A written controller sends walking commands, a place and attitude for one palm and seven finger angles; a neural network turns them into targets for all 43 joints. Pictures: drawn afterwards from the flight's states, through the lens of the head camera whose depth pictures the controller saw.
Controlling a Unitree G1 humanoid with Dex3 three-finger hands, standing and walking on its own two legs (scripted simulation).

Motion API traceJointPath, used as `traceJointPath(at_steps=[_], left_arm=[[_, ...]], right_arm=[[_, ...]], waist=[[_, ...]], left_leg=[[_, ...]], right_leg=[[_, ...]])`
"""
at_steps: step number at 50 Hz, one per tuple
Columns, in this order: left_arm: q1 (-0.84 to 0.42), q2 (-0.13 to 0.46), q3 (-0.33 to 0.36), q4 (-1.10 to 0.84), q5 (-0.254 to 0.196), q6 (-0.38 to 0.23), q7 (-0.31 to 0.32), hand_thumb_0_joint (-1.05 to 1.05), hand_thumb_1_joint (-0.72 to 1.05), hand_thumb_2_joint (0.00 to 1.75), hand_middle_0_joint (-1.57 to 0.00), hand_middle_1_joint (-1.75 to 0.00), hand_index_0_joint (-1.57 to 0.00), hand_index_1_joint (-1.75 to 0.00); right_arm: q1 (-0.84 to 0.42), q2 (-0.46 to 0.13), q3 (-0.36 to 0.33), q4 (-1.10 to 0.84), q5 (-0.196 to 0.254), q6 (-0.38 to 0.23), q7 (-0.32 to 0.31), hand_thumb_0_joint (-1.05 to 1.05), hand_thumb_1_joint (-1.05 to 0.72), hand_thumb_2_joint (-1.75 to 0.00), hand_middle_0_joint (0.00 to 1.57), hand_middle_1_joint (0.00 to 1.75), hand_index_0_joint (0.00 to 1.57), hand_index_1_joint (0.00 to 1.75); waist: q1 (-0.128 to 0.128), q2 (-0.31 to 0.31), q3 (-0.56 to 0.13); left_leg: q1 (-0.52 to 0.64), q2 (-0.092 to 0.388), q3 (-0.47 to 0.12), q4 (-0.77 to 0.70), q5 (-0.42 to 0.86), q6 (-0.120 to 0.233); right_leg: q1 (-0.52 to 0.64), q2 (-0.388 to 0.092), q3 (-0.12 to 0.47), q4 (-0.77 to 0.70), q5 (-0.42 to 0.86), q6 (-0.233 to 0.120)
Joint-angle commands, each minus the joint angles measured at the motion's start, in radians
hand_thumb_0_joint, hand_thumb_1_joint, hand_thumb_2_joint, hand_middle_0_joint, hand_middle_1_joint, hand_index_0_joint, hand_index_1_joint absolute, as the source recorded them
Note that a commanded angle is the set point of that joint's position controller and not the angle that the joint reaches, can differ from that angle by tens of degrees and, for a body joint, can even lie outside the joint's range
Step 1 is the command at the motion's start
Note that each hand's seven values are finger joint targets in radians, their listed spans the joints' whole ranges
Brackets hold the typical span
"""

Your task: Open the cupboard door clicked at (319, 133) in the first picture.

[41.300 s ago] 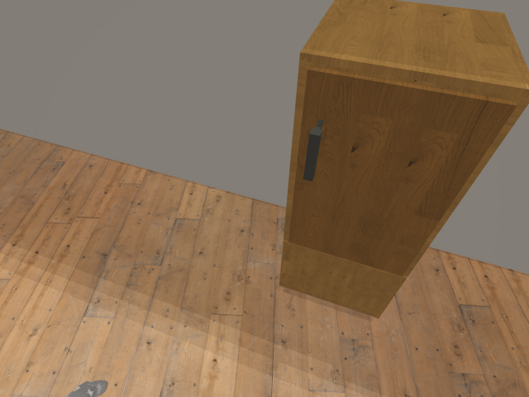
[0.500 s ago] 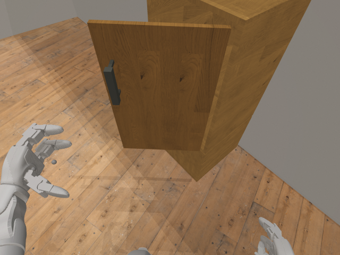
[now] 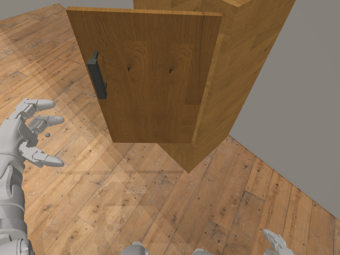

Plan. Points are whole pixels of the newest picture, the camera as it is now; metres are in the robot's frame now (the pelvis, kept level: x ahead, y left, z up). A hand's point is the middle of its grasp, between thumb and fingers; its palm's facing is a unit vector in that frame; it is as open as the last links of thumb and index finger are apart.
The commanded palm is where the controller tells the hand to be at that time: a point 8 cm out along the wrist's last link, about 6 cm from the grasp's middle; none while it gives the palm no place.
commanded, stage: move the hooked fingers beside the handle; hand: left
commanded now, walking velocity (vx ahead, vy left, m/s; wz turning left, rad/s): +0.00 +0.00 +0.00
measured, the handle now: (99, 75) +0.57 +0.23 +0.06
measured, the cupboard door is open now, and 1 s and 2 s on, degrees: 47 47 47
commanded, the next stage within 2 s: slide the fingers in behind the handle in 1.96 s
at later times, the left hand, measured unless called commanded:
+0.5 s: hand (55, 110) +0.43 +0.30 +0.07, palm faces +0.05 -1.00 +0.01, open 14.0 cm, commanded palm +0.41 +0.34 +0.07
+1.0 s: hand (62, 89) +0.49 +0.30 +0.07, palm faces +0.03 -1.00 +0.01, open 14.0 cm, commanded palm +0.49 +0.34 +0.06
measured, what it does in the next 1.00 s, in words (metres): stands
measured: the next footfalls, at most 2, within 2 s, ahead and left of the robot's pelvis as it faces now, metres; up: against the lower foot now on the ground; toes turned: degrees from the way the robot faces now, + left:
none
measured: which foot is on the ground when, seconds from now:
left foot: down 0.00-1.00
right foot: down 0.00-1.00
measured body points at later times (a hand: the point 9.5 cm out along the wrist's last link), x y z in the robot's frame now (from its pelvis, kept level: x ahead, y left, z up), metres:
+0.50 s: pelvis +0.00 +0.02 -0.01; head +0.09 +0.04 +0.43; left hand +0.42 +0.35 +0.07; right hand +0.06 -0.25 -0.11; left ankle +0.02 +0.11 -0.69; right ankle +0.00 -0.10 -0.69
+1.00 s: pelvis -0.01 +0.03 -0.02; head +0.13 +0.06 +0.41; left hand +0.49 +0.36 +0.08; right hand -0.01 -0.25 -0.11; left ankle +0.02 +0.11 -0.69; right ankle +0.00 -0.10 -0.69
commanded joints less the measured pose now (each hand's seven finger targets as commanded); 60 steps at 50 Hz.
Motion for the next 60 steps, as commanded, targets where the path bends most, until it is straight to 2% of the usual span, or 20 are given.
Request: traceJointPath(at_steps=[1, 5, 12, 16, 18, 23, 24, 26, 28, 30, 32, 36, 40, 43, 46, 48, 49, 52, 57, 60], left_arm=[[-0.337, 0.330, 0.077, -0.174, -0.022, -0.090, -0.012, 0.00, -0.50, 0.30, -0.30, -1.20, -0.30, -1.20], [-0.417, 0.304, 0.038, -0.116, -0.017, -0.097, -0.018, 0.00, -0.50, 0.30, -0.30, -1.20, -0.30, -1.20], [-0.489, 0.362, 0.075, -0.066, 0.014, -0.111, 0.007, 0.00, -0.50, 0.30, -0.30, -1.20, -0.30, -1.20], [-0.554, 0.381, 0.072, 0.006, 0.034, -0.111, 0.019, 0.00, -0.50, 0.30, -0.30, -1.20, -0.30, -1.20], [-0.577, 0.365, 0.050, 0.015, 0.049, -0.116, 0.022, 0.00, -0.50, 0.30, -0.30, -1.20, -0.30, -1.20], [-0.645, 0.417, 0.075, 0.083, 0.064, -0.136, 0.022, 0.00, -0.50, 0.30, -0.30, -1.20, -0.30, -1.20], [-0.650, 0.393, 0.055, 0.090, 0.064, -0.137, 0.019, 0.00, -0.50, 0.30, -0.30, -1.20, -0.30, -1.20], [-0.679, 0.440, 0.087, 0.116, 0.064, -0.144, 0.014, 0.00, -0.50, 0.30, -0.30, -1.20, -0.30, -1.20], [-0.709, 0.414, 0.052, 0.134, 0.074, -0.142, 0.008, 0.00, -0.50, 0.30, -0.30, -1.20, -0.30, -1.20], [-0.738, 0.438, 0.063, 0.182, 0.076, -0.136, 0.011, 0.00, -0.50, 0.30, -0.30, -1.20, -0.30, -1.20], [-0.785, 0.465, 0.067, 0.196, 0.086, -0.135, 0.011, 0.00, -0.50, 0.30, -0.30, -1.20, -0.30, -1.20], [-0.868, 0.486, 0.060, 0.155, 0.101, -0.157, 0.019, 0.00, -0.50, 0.30, -0.30, -1.20, -0.30, -1.20], [-0.908, 0.505, 0.055, 0.280, 0.113, -0.124, 0.024, 0.00, -0.50, 0.30, -0.30, -1.20, -0.30, -1.20], [-0.973, 0.541, 0.046, 0.245, 0.147, -0.122, 0.038, 0.00, -0.50, 0.30, -0.30, -1.20, -0.30, -1.20], [-0.968, 0.557, 0.073, 0.245, 0.142, -0.135, 0.047, 0.00, -0.50, 0.30, -0.30, -1.20, -0.30, -1.20], [-0.979, 0.546, 0.056, 0.304, 0.145, -0.116, 0.043, 0.00, -0.50, 0.30, -0.30, -1.20, -0.30, -1.20], [-0.984, 0.591, 0.076, 0.331, 0.155, -0.103, 0.046, 0.00, -0.50, 0.30, -0.30, -1.20, -0.30, -1.20], [-1.032, 0.618, 0.065, 0.316, 0.182, -0.095, 0.055, 0.00, -0.50, 0.30, -0.30, -1.20, -0.30, -1.20], [-1.103, 0.653, 0.072, 0.348, 0.191, -0.093, 0.059, 0.00, -0.50, 0.30, -0.30, -1.20, -0.30, -1.20], [-1.025, 0.667, 0.093, 0.342, 0.192, -0.088, 0.045, 0.00, -0.50, 0.30, -0.30, -1.20, -0.30, -1.20]], right_arm=[[0.045, -0.154, -0.074, -0.112, 0.004, -0.027, -0.010, 0.00, -0.90, -0.90, 0.20, 0.30, 0.20, 0.30], [0.068, -0.159, -0.077, -0.094, 0.005, -0.012, -0.011, 0.00, -0.90, -0.90, 0.20, 0.30, 0.20, 0.30], [0.109, -0.165, -0.084, -0.076, -0.005, 0.019, -0.003, 0.00, -0.90, -0.90, 0.20, 0.30, 0.20, 0.30], [0.122, -0.170, -0.079, -0.073, -0.007, 0.041, 0.001, 0.00, -0.90, -0.90, 0.20, 0.30, 0.20, 0.30], [0.128, -0.169, -0.080, -0.077, -0.009, 0.050, 0.006, 0.00, -0.90, -0.90, 0.20, 0.30, 0.20, 0.30], [0.149, -0.177, -0.080, -0.068, -0.013, 0.075, 0.009, 0.00, -0.90, -0.90, 0.20, 0.30, 0.20, 0.30], [0.150, -0.176, -0.080, -0.068, -0.013, 0.079, 0.010, 0.00, -0.90, -0.90, 0.20, 0.30, 0.20, 0.30], [0.160, -0.184, -0.080, -0.063, -0.015, 0.089, 0.009, 0.00, -0.90, -0.90, 0.20, 0.30, 0.20, 0.30], [0.162, -0.183, -0.077, -0.060, -0.016, 0.097, 0.010, 0.00, -0.90, -0.90, 0.20, 0.30, 0.20, 0.30], [0.172, -0.189, -0.075, -0.052, -0.017, 0.106, 0.007, 0.00, -0.90, -0.90, 0.20, 0.30, 0.20, 0.30], [0.183, -0.195, -0.074, -0.047, -0.019, 0.112, 0.005, 0.00, -0.90, -0.90, 0.20, 0.30, 0.20, 0.30], [0.202, -0.199, -0.075, -0.032, -0.027, 0.123, 0.006, 0.00, -0.90, -0.90, 0.20, 0.30, 0.20, 0.30], [0.214, -0.207, -0.064, -0.024, -0.027, 0.134, 0.002, 0.00, -0.90, -0.90, 0.20, 0.30, 0.20, 0.30], [0.231, -0.212, -0.062, -0.022, -0.033, 0.141, 0.002, 0.00, -0.90, -0.90, 0.20, 0.30, 0.20, 0.30], [0.255, -0.216, -0.066, -0.017, -0.042, 0.151, 0.008, 0.00, -0.90, -0.90, 0.20, 0.30, 0.20, 0.30], [0.256, -0.214, -0.060, -0.013, -0.039, 0.159, 0.010, 0.00, -0.90, -0.90, 0.20, 0.30, 0.20, 0.30], [0.260, -0.219, -0.057, -0.014, -0.038, 0.162, 0.007, 0.00, -0.90, -0.90, 0.20, 0.30, 0.20, 0.30], [0.274, -0.220, -0.050, -0.020, -0.042, 0.172, 0.008, 0.00, -0.90, -0.90, 0.20, 0.30, 0.20, 0.30], [0.298, -0.225, -0.044, -0.014, -0.046, 0.183, 0.007, 0.00, -0.90, -0.90, 0.20, 0.30, 0.20, 0.30], [0.315, -0.225, -0.046, -0.025, -0.049, 0.187, 0.012, 0.00, -0.90, -0.90, 0.20, 0.30, 0.20, 0.30]], waist=[[0.003, 0.087, -0.331], [-0.020, 0.084, -0.317], [-0.015, 0.114, -0.405], [-0.030, 0.112, -0.368], [-0.036, 0.139, -0.379], [-0.045, 0.126, -0.388], [-0.052, 0.129, -0.393], [-0.050, 0.125, -0.404], [-0.064, 0.143, -0.389], [-0.076, 0.116, -0.356], [-0.082, 0.124, -0.384], [-0.090, 0.214, -0.456], [-0.120, 0.141, -0.373], [-0.121, 0.223, -0.426], [-0.119, 0.218, -0.503], [-0.138, 0.194, -0.457], [-0.139, 0.171, -0.419], [-0.142, 0.237, -0.462], [-0.180, 0.214, -0.471], [-0.147, 0.247, -0.528]], left_leg=[[0.157, -0.025, -0.019, -0.091, 0.265, 0.020], [0.165, -0.021, -0.028, -0.084, 0.265, 0.023], [0.218, -0.012, -0.042, -0.074, 0.334, 0.014], [0.185, -0.009, -0.043, -0.071, 0.321, 0.015], [0.212, -0.006, -0.050, -0.071, 0.325, 0.011], [0.205, 0.000, -0.056, -0.058, 0.332, 0.010], [0.208, -0.001, -0.053, -0.053, 0.325, 0.012], [0.203, 0.002, -0.057, -0.045, 0.331, 0.010], [0.206, 0.003, -0.063, -0.046, 0.319, 0.009], [0.178, 0.005, -0.066, -0.039, 0.295, 0.013], [0.176, 0.005, -0.070, -0.034, 0.281, 0.013], [0.273, 0.015, -0.096, -0.021, 0.363, -0.004], [0.159, 0.011, -0.090, -0.013, 0.254, 0.013], [0.210, 0.015, -0.105, -0.009, 0.287, 0.004], [0.274, 0.024, -0.116, 0.009, 0.391, -0.007], [0.210, 0.020, -0.102, 0.018, 0.340, 0.005], [0.160, 0.019, -0.099, 0.015, 0.315, 0.011], [0.190, 0.020, -0.103, 0.022, 0.346, 0.006], [0.161, 0.025, -0.104, 0.053, 0.369, 0.014], [0.196, 0.024, -0.103, 0.055, 0.440, 0.007]], right_leg=[[0.133, 0.006, 0.073, -0.093, 0.302, 0.011], [0.079, 0.012, 0.061, -0.084, 0.286, 0.008], [0.055, 0.016, 0.046, -0.062, 0.307, 0.007], [0.024, 0.018, 0.042, -0.057, 0.291, 0.007], [-0.006, 0.019, 0.035, -0.054, 0.272, 0.006], [-0.026, 0.025, 0.034, -0.043, 0.268, 0.005], [-0.037, 0.025, 0.035, -0.044, 0.261, 0.008], [-0.039, 0.027, 0.037, -0.038, 0.263, 0.005], [-0.073, 0.027, 0.030, -0.038, 0.240, 0.005], [-0.092, 0.029, 0.032, -0.039, 0.223, 0.004], [-0.097, 0.027, 0.035, -0.036, 0.212, 0.007], [-0.156, 0.030, 0.023, -0.019, 0.214, 0.000], [-0.170, 0.030, 0.028, -0.027, 0.164, 0.006], [-0.206, 0.027, 0.023, -0.016, 0.163, 0.005], [-0.208, 0.035, 0.016, -0.007, 0.205, 0.004], [-0.207, 0.034, 0.021, -0.013, 0.196, 0.010], [-0.192, 0.032, 0.025, -0.017, 0.194, 0.011], [-0.214, 0.033, 0.023, -0.008, 0.200, 0.010], [-0.228, 0.038, 0.025, 0.000, 0.225, 0.017], [-0.201, 0.042, 0.020, 0.014, 0.267, 0.010]])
